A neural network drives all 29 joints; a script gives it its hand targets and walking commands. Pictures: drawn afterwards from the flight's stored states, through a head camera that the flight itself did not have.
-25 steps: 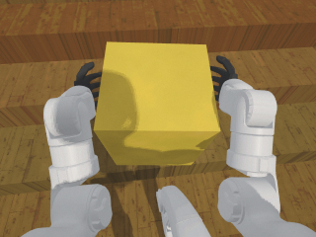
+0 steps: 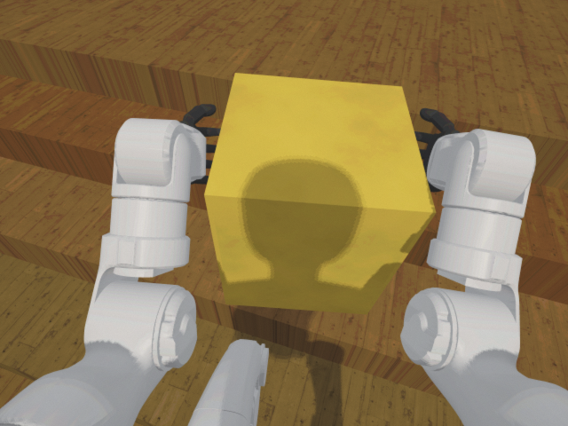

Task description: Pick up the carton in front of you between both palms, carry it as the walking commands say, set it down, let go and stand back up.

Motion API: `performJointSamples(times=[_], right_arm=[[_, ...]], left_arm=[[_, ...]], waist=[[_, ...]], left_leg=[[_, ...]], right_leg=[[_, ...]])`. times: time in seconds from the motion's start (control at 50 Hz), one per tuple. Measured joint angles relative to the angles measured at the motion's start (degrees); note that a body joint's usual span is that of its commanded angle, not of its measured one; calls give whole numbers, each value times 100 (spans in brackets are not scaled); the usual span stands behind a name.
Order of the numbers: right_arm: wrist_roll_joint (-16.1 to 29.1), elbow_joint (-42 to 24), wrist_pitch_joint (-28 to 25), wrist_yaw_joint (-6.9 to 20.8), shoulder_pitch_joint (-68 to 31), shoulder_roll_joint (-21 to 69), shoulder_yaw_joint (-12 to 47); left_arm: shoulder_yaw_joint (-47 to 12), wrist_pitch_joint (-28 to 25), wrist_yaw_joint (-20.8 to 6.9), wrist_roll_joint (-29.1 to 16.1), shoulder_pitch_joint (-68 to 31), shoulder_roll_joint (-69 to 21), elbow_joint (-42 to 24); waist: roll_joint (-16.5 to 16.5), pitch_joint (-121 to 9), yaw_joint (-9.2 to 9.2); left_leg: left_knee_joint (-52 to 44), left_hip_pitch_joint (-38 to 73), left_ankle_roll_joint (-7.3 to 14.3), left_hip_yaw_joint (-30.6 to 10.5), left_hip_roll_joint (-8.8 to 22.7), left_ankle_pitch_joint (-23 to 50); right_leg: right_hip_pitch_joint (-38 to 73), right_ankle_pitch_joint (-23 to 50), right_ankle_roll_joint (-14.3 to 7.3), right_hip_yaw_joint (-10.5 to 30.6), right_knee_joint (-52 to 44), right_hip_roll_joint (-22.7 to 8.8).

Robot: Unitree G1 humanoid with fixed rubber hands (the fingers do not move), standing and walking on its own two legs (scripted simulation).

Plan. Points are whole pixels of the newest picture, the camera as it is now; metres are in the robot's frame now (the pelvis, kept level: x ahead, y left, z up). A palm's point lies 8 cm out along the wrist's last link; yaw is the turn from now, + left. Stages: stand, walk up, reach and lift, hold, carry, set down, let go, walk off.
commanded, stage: carry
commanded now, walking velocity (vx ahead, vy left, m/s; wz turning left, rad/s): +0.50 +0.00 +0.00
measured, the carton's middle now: (306, 204) +0.38 +0.04 +0.13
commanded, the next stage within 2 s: none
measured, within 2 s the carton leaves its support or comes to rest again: neither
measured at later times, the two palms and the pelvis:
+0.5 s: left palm out of the picture +0.65 +0.21 +0.29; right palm (420, 17) +0.62 -0.09 +0.29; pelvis +0.24 +0.09 +0.15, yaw -2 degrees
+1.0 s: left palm out of the picture +0.65 +0.21 +0.31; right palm (423, 3) +0.64 -0.09 +0.31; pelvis +0.30 +0.08 +0.16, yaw -1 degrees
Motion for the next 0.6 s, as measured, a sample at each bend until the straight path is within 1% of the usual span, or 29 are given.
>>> performJointSamples(times=[0.02,0.04,0.06,0.08,0.12,0.14,0.16,0.18,0.2,0.22,0.24,0.26,0.28,0.3,0.32,0.36,0.4,0.42,0.44,0.46,0.48,0.52,0.56,0.58,0.6], right_arm=[[5,91,12,0,-19,-29,31],[1,190,17,-1,-40,-40,81],[3,283,18,-7,-53,-41,151],[16,357,12,-24,-46,-29,237],[87,468,1,-92,-19,-3,421],[151,549,-23,-136,-9,0,513],[225,644,-69,-212,19,16,623],[283,729,-128,-266,64,48,724],[350,759,-197,-321,127,90,822],[424,747,-285,-383,161,120,917],[491,735,-396,-460,208,180,999],[556,673,-481,-519,321,236,1066],[612,565,-526,-577,460,288,1116],[643,417,-542,-607,590,332,1122],[653,246,-549,-622,690,373,1103],[638,-115,-570,-637,787,456,1020],[586,-454,-626,-627,815,547,914],[552,-615,-654,-607,837,576,873],[521,-767,-669,-583,866,593,838],[481,-891,-674,-581,886,612,817],[454,-999,-658,-562,895,622,778],[414,-1132,-587,-523,864,596,702],[395,-1106,-518,-476,811,524,662],[386,-1025,-471,-458,768,492,647],[364,-896,-422,-439,699,456,653]], left_arm=[[33,13,-24,54,9,-26,43],[67,39,-51,93,38,-31,61],[113,73,-77,123,76,-25,63],[169,104,-101,141,130,-13,49],[315,153,-159,194,216,11,27],[412,163,-186,238,256,10,29],[493,161,-222,300,322,2,26],[588,154,-262,357,416,-2,-3],[668,135,-302,396,494,14,-45],[770,73,-344,436,514,33,-78],[848,7,-392,478,520,76,-102],[916,-40,-427,514,549,98,-125],[949,-60,-441,545,605,84,-191],[954,-54,-444,560,684,51,-319],[932,-41,-445,560,770,15,-493],[872,-39,-447,525,906,-38,-898],[820,-89,-447,478,987,-72,-1269],[793,-135,-447,465,1019,-101,-1414],[761,-180,-447,461,1043,-134,-1533],[720,-209,-441,469,1052,-163,-1624],[685,-224,-441,468,1039,-174,-1674],[564,-236,-438,452,978,-155,-1672],[431,-239,-422,435,943,-125,-1587],[383,-206,-414,430,906,-94,-1496],[352,-158,-406,416,852,-44,-1376]], waist=[[42,-74,-31],[69,-122,-80],[84,-150,-156],[82,-175,-266],[7,-218,-528],[-7,-237,-676],[5,-243,-851],[44,-206,-1084],[20,-86,-1373],[-3,105,-1564],[-53,300,-1702],[-151,448,-1791],[-255,563,-1817],[-325,660,-1794],[-365,742,-1748],[-379,887,-1622],[-358,976,-1481],[-319,999,-1422],[-268,1003,-1366],[-224,982,-1320],[-200,930,-1282],[-198,739,-1194],[-111,479,-1108],[-122,319,-1054],[-151,151,-1004]], left_leg=[[432,-301,1,-32,33,-328],[622,-584,-14,-43,91,-499],[575,-836,-51,-20,172,-537],[218,-1011,-97,64,271,-469],[-1341,-939,-113,419,421,-142],[-2216,-688,-73,600,404,170],[-3010,-299,-29,741,303,472],[-3882,256,-37,844,127,848],[-4462,727,-142,910,-55,1115],[-4523,896,-133,955,-90,1169],[-4559,1030,-67,976,-81,1209],[-4695,1210,-12,994,-100,1239],[-4909,1434,13,1011,-131,1246],[-5164,1670,12,1019,-155,1235],[-5452,1901,-7,1021,-181,1222],[-6065,2336,-71,1022,-218,1259],[-6627,2717,-119,1034,-228,1383],[-6890,2901,-140,1018,-222,1452],[-7143,3077,-164,990,-202,1515],[-7378,3238,-188,958,-174,1572],[-7578,3370,-208,934,-151,1623],[-7859,3560,-240,911,-141,1678],[-7974,3656,-275,831,-91,1671],[-8016,3698,-289,836,-95,1665],[-8034,3733,-311,842,-120,1627]], right_leg=[[200,-32,65,69,-173,-65],[416,-58,144,140,-360,-154],[655,-77,216,196,-573,-256],[919,-58,267,225,-858,-370],[1448,166,294,225,-1589,-634],[1626,379,343,203,-1839,-750],[1710,557,345,195,-1856,-847],[1663,697,346,202,-1527,-930],[1446,819,328,264,-775,-1049],[877,705,392,591,697,-1031],[205,556,407,1094,2402,-757],[-385,500,353,1448,3924,-427],[-875,510,269,1597,5109,-156],[-1291,538,173,1589,5942,37],[-1667,605,109,1494,6506,160],[-2326,543,34,1226,7124,277],[-2861,350,-32,1010,7243,287],[-3018,153,-50,911,6959,245],[-3081,-106,-49,809,6385,193],[-3049,-343,-34,702,5607,148],[-2946,-353,-19,604,4756,112],[-2610,-68,-3,490,3217,65],[-1921,-64,-12,347,2232,120],[-1461,460,-4,312,1550,127],[-1000,576,23,320,832,128]])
